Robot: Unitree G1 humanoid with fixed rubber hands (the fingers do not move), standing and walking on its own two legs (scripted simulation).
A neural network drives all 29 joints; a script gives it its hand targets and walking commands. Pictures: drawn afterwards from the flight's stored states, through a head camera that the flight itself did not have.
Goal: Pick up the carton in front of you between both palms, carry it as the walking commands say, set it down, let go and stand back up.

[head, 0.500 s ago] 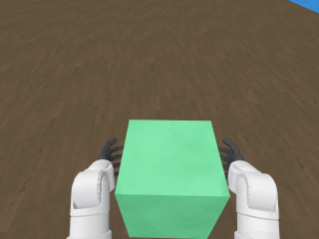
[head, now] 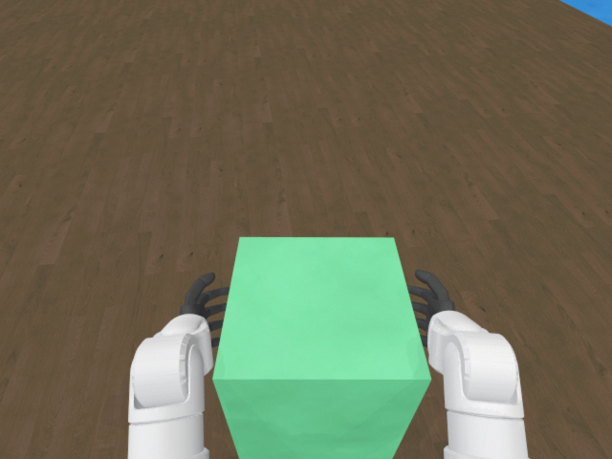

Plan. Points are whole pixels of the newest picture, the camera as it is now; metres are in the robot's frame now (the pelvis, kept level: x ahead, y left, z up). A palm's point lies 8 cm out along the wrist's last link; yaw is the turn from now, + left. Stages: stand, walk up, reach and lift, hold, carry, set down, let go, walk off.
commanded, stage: carry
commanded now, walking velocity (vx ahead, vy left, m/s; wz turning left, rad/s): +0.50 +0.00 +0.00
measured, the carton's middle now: (316, 352) +0.26 +0.00 -0.01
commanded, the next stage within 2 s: none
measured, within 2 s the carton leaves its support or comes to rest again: neither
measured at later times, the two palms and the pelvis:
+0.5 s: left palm (249, 153) +0.59 +0.12 +0.09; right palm (414, 154) +0.60 -0.18 +0.08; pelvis +0.33 -0.04 +0.00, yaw +4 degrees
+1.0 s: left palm (246, 102) +0.76 +0.14 +0.09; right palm (389, 99) +0.77 -0.16 +0.10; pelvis +0.50 -0.02 +0.00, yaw +1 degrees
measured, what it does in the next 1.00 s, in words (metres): walks ahead: right foot, then left foot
